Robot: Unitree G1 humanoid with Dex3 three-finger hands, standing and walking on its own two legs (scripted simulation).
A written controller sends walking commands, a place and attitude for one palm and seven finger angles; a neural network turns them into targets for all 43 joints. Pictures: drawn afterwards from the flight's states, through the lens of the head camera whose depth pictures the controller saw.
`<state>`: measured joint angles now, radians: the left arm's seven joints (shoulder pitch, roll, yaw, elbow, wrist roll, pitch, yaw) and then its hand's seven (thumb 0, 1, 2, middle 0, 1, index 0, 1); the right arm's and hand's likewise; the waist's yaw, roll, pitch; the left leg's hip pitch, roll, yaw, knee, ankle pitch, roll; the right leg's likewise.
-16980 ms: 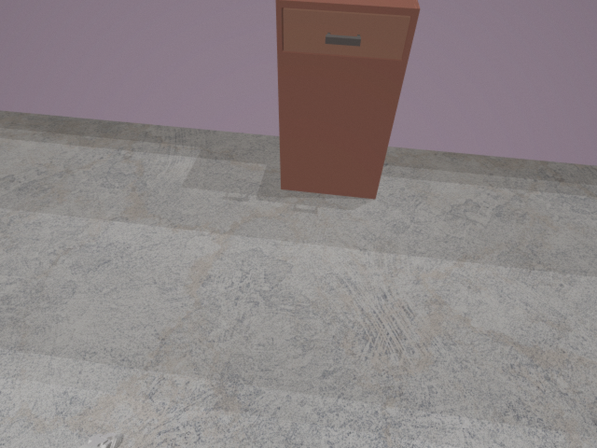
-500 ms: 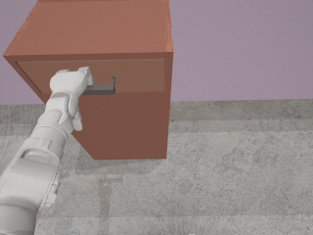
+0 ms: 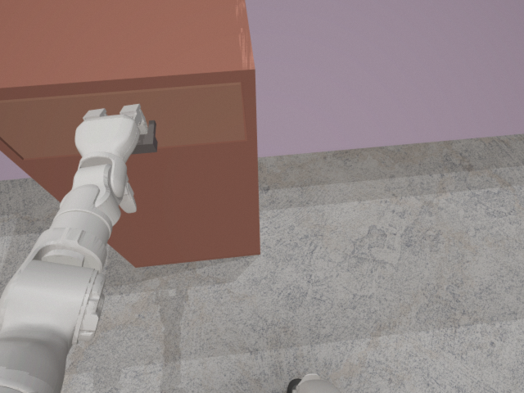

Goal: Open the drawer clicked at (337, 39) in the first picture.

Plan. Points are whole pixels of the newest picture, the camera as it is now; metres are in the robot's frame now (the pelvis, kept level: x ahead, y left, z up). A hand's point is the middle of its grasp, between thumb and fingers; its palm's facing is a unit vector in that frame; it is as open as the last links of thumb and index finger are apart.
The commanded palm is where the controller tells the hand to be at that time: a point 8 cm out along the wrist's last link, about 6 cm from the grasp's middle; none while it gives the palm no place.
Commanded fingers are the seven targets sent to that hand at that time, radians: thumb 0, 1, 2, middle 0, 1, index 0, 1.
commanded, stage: lower the fingers behind the handle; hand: left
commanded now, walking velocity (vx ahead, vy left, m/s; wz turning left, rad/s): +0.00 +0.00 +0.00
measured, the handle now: (121, 137) +0.55 +0.22 +0.02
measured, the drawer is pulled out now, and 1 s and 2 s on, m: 0.00 0.00 0.02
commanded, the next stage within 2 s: close the thumb around the handle in 0.78 s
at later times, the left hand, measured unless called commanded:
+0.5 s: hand (120, 170) +0.49 +0.22 +0.00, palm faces -0.06 -0.01 -1.00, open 13.9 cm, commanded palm +0.47 +0.22 +0.05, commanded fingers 0.00 -0.50 0.30 -0.30 -1.20 -0.30 -1.20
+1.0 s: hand (120, 170) +0.49 +0.22 +0.00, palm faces -0.06 -0.01 -1.00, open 13.6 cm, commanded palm +0.47 +0.21 +0.05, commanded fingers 0.00 -0.11 0.47 -0.33 -1.24 -0.33 -1.24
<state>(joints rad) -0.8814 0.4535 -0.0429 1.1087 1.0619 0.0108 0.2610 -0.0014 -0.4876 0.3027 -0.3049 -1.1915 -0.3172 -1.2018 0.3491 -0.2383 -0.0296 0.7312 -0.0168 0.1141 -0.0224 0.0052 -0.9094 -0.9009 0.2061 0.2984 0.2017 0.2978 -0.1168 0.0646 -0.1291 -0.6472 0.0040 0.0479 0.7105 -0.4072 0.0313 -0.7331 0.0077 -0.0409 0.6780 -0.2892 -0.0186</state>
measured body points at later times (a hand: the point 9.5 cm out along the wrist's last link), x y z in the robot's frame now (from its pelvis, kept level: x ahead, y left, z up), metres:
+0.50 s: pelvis -0.01 +0.00 -0.01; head +0.11 -0.01 +0.42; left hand +0.49 +0.22 +0.06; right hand +0.01 -0.28 -0.14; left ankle -0.05 +0.10 -0.71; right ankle +0.01 -0.11 -0.71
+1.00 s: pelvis -0.01 +0.01 -0.02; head +0.11 +0.00 +0.42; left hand +0.48 +0.22 +0.06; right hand -0.01 -0.27 -0.15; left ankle -0.05 +0.10 -0.71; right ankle +0.01 -0.11 -0.71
